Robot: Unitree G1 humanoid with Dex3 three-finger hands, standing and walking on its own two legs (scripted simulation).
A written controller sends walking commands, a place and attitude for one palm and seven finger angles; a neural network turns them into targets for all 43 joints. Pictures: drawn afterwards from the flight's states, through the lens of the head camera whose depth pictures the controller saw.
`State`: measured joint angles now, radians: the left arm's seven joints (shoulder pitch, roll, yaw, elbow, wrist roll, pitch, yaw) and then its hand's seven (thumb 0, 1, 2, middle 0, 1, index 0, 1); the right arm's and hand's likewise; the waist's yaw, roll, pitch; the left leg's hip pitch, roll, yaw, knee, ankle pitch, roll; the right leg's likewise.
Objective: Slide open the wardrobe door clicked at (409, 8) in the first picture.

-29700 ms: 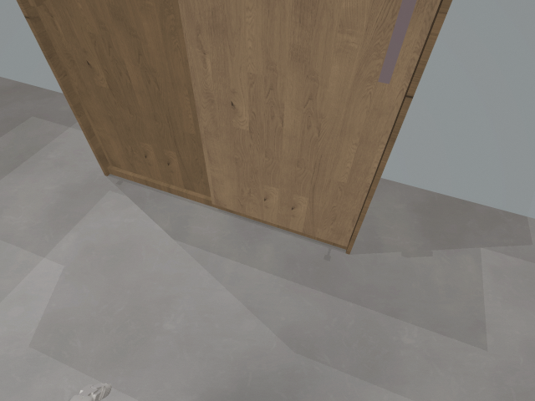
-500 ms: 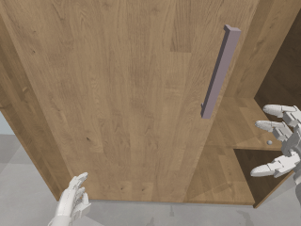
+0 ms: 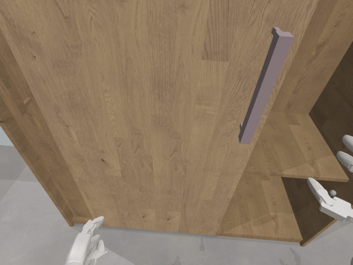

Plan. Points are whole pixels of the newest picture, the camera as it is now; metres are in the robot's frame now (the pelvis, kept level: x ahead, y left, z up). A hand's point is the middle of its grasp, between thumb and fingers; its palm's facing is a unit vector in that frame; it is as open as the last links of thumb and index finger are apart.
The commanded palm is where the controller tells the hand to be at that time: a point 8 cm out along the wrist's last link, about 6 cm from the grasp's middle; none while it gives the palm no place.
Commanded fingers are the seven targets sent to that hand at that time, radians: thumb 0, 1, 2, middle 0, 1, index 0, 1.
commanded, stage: draw the hand back to the body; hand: right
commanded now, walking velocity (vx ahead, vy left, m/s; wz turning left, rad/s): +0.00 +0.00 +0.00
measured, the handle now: (258, 92) +0.44 -0.19 +0.21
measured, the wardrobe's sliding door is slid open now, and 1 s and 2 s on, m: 0.49 0.49 0.49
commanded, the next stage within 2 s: step back with the hand held close in 0.52 s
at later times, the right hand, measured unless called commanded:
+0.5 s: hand (334, 200) +0.19 -0.26 +0.16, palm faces +0.48 +0.81 -0.34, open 7.5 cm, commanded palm +0.14 -0.29 +0.17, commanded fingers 0.00 -0.90 -0.90 0.20 0.30 0.20 0.30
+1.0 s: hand (340, 210) +0.18 -0.27 +0.15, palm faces +0.37 +0.81 -0.46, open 7.4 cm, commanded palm +0.12 -0.31 +0.17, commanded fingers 0.00 -0.90 -0.90 0.20 0.30 0.20 0.30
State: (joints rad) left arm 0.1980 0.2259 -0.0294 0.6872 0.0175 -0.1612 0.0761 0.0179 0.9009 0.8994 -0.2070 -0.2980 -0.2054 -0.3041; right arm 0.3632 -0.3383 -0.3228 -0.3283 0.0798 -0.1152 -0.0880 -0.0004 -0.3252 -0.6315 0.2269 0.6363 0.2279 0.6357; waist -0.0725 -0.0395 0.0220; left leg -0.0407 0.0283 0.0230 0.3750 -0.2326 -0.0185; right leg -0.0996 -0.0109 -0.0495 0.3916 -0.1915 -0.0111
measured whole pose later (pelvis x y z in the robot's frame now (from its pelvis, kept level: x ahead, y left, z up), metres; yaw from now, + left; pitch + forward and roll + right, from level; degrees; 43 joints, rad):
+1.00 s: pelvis -0.03 -0.01 +0.00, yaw +1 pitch -1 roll +1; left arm 0.18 0.24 0.01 0.56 0.00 -0.03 0.09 0.02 0.90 0.90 -0.21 -0.30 -0.20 -0.30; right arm 0.52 -0.41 -0.38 -0.44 0.06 -0.17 -0.10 0.01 -0.88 -0.90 0.21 0.31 0.21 0.31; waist -0.02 -0.02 0.01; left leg -0.22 0.03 0.01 0.43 -0.20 -0.03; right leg -0.28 -0.01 -0.06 0.46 -0.17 -0.03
